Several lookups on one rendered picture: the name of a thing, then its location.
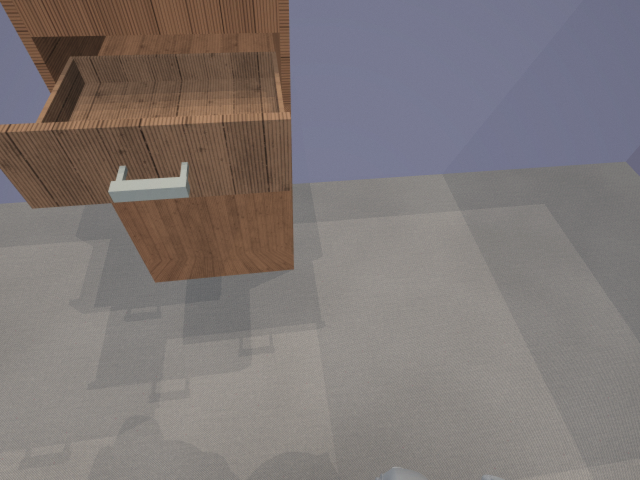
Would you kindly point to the handle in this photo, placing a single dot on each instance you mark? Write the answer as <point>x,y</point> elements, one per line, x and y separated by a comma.
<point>123,190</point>

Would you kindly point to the cabinet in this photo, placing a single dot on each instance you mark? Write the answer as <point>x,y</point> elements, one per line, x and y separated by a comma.
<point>185,238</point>

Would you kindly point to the drawer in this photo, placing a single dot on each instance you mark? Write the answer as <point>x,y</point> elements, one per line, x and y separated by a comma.
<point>223,113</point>

